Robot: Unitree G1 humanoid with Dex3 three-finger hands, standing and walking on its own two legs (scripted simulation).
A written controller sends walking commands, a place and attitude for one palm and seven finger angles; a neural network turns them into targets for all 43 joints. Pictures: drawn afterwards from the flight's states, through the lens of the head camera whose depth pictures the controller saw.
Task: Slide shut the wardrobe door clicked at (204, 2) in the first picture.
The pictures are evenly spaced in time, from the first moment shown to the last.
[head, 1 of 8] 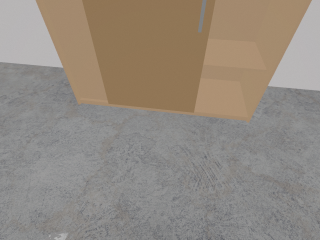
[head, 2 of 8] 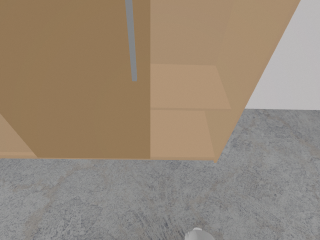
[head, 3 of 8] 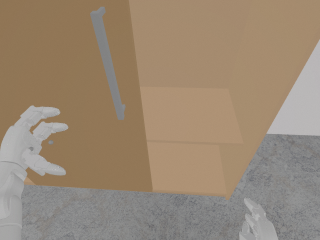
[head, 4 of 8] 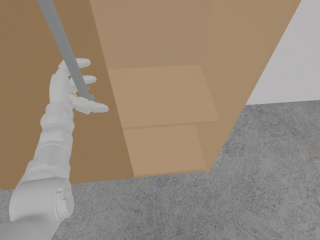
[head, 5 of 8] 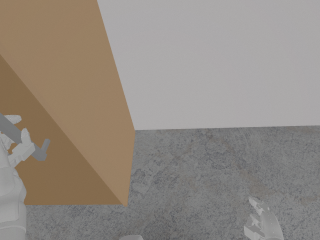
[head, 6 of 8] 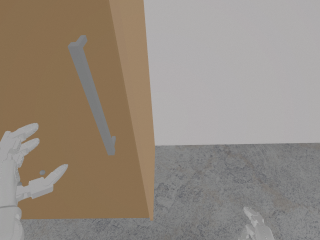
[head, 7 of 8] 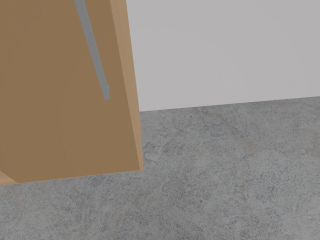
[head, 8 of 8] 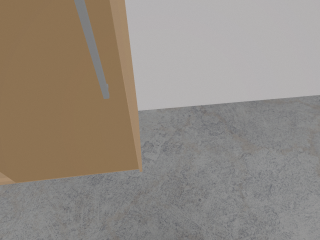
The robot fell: no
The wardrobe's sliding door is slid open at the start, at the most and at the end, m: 0.46 0.46 0.00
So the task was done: yes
